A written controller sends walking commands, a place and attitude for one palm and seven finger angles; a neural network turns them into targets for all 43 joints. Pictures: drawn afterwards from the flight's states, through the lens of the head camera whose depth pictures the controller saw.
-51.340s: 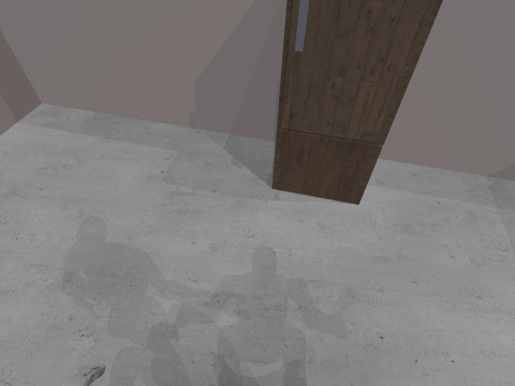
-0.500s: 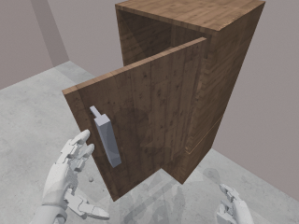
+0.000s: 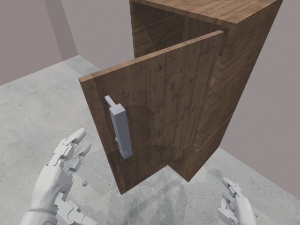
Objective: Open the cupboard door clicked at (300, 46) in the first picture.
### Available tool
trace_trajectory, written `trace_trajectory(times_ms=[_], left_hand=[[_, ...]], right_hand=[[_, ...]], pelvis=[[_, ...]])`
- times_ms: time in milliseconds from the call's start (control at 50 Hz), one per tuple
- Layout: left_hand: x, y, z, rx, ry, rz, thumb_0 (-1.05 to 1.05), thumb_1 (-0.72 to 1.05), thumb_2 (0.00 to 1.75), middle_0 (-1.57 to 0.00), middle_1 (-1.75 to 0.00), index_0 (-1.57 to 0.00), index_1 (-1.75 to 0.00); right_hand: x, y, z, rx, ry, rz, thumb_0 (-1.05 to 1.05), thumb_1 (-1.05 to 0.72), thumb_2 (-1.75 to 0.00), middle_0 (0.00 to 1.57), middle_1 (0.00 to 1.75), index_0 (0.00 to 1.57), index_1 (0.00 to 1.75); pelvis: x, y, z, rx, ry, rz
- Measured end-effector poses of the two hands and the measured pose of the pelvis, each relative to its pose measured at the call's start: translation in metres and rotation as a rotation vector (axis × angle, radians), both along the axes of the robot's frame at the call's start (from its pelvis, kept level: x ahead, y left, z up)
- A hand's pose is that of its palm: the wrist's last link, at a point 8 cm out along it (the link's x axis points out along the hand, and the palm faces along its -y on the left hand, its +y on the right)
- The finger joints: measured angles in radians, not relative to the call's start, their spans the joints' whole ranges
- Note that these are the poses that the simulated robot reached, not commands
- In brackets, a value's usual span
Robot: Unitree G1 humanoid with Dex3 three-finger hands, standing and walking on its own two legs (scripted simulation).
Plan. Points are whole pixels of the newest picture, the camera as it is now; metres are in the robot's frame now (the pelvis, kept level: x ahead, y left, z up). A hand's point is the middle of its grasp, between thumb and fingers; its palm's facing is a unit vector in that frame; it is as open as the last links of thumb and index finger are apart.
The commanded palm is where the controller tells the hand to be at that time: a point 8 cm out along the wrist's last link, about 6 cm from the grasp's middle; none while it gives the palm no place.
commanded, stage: draw the hand back to the body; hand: left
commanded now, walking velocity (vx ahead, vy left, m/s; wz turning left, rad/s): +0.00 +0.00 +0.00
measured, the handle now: (118, 128) +0.31 +0.12 +0.13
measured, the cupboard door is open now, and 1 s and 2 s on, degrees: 79 79 79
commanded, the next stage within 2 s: step back with the hand held close in 1.44 s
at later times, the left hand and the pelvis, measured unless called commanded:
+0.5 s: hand (51, 173) +0.18 +0.22 +0.15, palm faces +0.21 -0.94 -0.25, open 15.4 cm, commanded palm +0.13 +0.26 +0.16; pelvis -0.01 +0.02 +0.02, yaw -1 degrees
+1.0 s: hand (38, 141) +0.23 +0.27 +0.17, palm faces +0.38 -0.83 -0.40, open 9.8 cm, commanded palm +0.18 +0.31 +0.19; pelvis +0.03 +0.02 +0.03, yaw -3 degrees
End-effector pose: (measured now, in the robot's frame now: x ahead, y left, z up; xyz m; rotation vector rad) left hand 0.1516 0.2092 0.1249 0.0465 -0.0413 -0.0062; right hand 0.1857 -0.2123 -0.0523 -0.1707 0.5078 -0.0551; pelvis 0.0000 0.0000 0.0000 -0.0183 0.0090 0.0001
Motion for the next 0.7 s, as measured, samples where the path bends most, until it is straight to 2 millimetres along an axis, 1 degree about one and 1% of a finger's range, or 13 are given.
trace_trajectory(times_ms=[120, 180, 300, 380, 440, 480, 600, 700], left_hand=[[-0.002, 0.019, 0.01, 0.017, -0.018, 0.034, -0.01, -0.5, 0.3, -0.15, -0.3, -0.15, -0.3], [-0.004, 0.024, 0.014, 0.014, -0.016, 0.033, -0.01, -0.5, 0.3, -0.15, -0.3, -0.15, -0.3], [-0.006, 0.031, 0.016, 0.018, 0.005, 0.025, -0.01, -0.5, 0.3, -0.15, -0.3, -0.15, -0.3], [-0.006, 0.037, 0.021, 0.026, -0.003, 0.036, -0.01, -0.47, 0.32, -0.15, -0.3, -0.15, -0.3], [-0.006, 0.046, 0.029, 0.146, -0.018, 0.128, -0.01, -0.41, 0.34, -0.15, -0.3, -0.16, -0.3], [-0.006, 0.053, 0.032, 0.195, -0.02, 0.191, -0.01, -0.37, 0.36, -0.16, -0.3, -0.16, -0.3], [-0.005, 0.066, 0.034, 0.271, -0.003, 0.293, -0.01, -0.19, 0.43, -0.16, -0.3, -0.17, -0.3], [0.005, 0.073, 0.043, 0.312, -0.029, 0.326, 0.0, -0.02, 0.51, -0.17, -0.3, -0.17, -0.3]], right_hand=[[-0.013, 0.006, 0.001, 0.007, 0.005, -0.015, 0.02, -0.9, -0.9, 0.2, 0.3, 0.21, 0.3], [-0.018, 0.008, 0.002, 0.004, 0.002, -0.018, 0.02, -0.9, -0.9, 0.2, 0.3, 0.21, 0.3], [-0.022, 0.009, 0.006, -0.011, -0.007, -0.022, 0.02, -0.9, -0.9, 0.2, 0.3, 0.21, 0.3], [-0.022, 0.011, 0.009, -0.02, -0.015, -0.018, 0.02, -0.9, -0.9, 0.2, 0.3, 0.21, 0.3], [-0.02, 0.013, 0.012, -0.04, -0.004, -0.019, 0.02, -0.9, -0.9, 0.2, 0.3, 0.21, 0.3], [-0.02, 0.014, 0.013, -0.044, 0.008, -0.024, 0.02, -0.9, -0.9, 0.2, 0.3, 0.21, 0.3], [-0.016, 0.019, 0.011, -0.055, 0.065, -0.014, 0.02, -0.9, -0.9, 0.2, 0.3, 0.21, 0.3], [-0.01, 0.021, 0.006, -0.056, 0.11, -0.009, 0.02, -0.9, -0.9, 0.2, 0.3, 0.21, 0.3]], pelvis=[[-0.005, 0.004, 0.002, -0.007, -0.019, -0.004], [-0.007, 0.007, 0.004, -0.011, -0.028, -0.003], [-0.011, 0.013, 0.007, -0.014, -0.044, -0.001], [-0.012, 0.015, 0.008, -0.013, -0.049, 0.001], [-0.012, 0.015, 0.012, -0.014, -0.061, -0.008], [-0.011, 0.016, 0.014, -0.014, -0.065, -0.014], [-0.003, 0.021, 0.02, -0.009, -0.074, -0.024], [0.006, 0.024, 0.023, -0.001, -0.077, -0.028]])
